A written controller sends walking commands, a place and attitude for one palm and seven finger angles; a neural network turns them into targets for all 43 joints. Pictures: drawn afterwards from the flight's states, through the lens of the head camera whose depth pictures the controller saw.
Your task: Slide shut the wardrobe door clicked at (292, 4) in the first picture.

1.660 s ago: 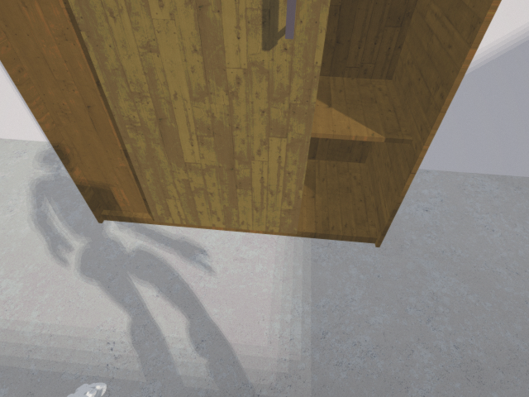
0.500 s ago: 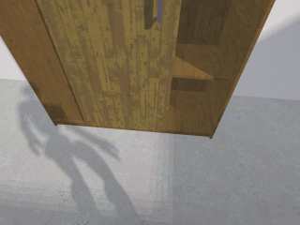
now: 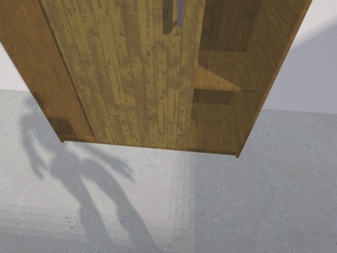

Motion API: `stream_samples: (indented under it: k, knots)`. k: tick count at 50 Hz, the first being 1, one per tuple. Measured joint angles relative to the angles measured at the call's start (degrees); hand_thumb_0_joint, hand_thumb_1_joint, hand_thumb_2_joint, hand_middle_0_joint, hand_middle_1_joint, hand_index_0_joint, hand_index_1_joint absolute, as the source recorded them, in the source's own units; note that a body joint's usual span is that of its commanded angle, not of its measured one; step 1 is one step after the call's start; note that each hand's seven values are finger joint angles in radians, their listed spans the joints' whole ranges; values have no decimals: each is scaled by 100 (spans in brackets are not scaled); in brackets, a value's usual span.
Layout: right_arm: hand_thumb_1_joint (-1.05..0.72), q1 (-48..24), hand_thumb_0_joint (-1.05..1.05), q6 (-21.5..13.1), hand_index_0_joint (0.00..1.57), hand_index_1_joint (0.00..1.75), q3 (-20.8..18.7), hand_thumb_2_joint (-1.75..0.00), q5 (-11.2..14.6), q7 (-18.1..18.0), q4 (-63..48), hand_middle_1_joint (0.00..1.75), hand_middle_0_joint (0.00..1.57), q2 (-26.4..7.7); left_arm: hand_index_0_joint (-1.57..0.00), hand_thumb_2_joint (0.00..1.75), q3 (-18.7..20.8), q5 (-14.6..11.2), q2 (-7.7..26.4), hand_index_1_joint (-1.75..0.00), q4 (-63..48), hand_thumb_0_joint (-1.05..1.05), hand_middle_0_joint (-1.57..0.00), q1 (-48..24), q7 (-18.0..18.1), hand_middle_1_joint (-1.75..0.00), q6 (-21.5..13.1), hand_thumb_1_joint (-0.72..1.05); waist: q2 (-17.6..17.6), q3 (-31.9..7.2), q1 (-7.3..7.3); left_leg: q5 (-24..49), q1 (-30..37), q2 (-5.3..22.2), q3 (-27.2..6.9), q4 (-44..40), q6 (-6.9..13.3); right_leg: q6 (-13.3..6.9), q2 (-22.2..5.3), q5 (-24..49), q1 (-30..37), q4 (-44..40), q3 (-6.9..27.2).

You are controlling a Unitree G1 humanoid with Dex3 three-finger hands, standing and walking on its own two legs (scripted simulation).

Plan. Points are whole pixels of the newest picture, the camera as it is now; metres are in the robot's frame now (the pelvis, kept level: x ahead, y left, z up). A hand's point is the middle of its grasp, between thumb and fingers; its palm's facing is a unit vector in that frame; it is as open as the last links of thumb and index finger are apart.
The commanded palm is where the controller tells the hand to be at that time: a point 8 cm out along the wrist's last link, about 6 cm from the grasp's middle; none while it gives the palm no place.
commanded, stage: take the last steps up to it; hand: left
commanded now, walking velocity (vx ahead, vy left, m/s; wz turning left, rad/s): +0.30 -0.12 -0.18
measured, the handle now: (181, 1) +0.91 +0.01 +0.23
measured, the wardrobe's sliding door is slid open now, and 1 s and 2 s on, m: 0.37 0.37 0.37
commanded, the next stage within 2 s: come to a stop and stand still in 1.12 s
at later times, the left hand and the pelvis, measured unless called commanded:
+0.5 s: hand out of the picture -0.01 +0.13 -0.18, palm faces +0.06 -0.99 -0.11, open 7.4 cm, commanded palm none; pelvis +0.13 -0.01 -0.02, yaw -3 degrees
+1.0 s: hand (142, 165) +0.44 +0.12 -0.16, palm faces -0.16 -0.97 -0.20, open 7.4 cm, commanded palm none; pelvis +0.29 -0.04 -0.01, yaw -7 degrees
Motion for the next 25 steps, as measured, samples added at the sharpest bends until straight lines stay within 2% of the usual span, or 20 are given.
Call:
stream_samples:
  k: [7,10,12,14,17,20,23,25]
  knots:
    - [-91,533,1,11,20,30,-39,-90,-33,40,-42,30,20,467,-20,90,44,56,-334,-30,37,1,-20,679,-124,-30,47,90,-114,-180,9,-576,-69,59,182,569,-27,-89,34,-603,-264,821,111]
    - [-91,839,1,-27,20,30,-94,-90,-24,16,-17,30,20,614,-20,90,76,64,-546,-30,74,1,-20,928,-150,-30,-6,90,-9,-154,-24,-900,-118,197,121,945,-103,-153,163,-878,-222,1031,39]
    - [-91,1007,1,-11,20,30,-125,-90,-11,-10,48,30,20,675,-20,90,110,69,-706,-30,75,1,-20,1067,-126,-30,-119,90,104,-128,-21,-1199,-372,325,103,1621,-47,-234,271,-1003,-142,1044,-81]
    - [-91,1061,1,50,20,30,-145,-90,-14,-20,127,30,20,751,-20,90,136,65,-838,-30,64,1,-20,1244,-55,-30,-254,90,77,-83,58,-1657,-849,315,177,2801,2,-301,286,-1038,-7,934,-127]
    - [-91,934,1,80,20,30,-207,-90,-19,-1,104,30,20,824,-20,90,131,94,-1029,-30,122,1,-20,1584,38,-30,-326,90,10,1,173,-1717,-1513,321,376,3774,5,-324,282,-980,273,595,-71]
    - [-91,644,2,63,20,30,-266,-90,-6,45,-75,30,20,886,-20,90,112,120,-1180,-30,303,1,-20,1905,72,-30,-293,90,-57,47,205,-1388,-1976,378,526,3595,-4,-282,272,-928,535,248,28]
    - [-91,307,2,-17,20,30,-293,-90,18,85,-304,30,20,971,-20,90,106,121,-1265,-30,501,1,-21,2113,75,-30,-248,90,-123,114,218,-918,-2132,410,589,2860,40,-212,267,-967,781,28,122]
    - [-91,125,1,-119,20,30,-293,-90,25,82,-445,30,20,1035,-20,90,125,101,-1279,-30,606,1,-21,2190,65,-30,-230,90,-177,170,200,-532,-1989,365,653,2197,89,-152,244,-1121,915,71,157]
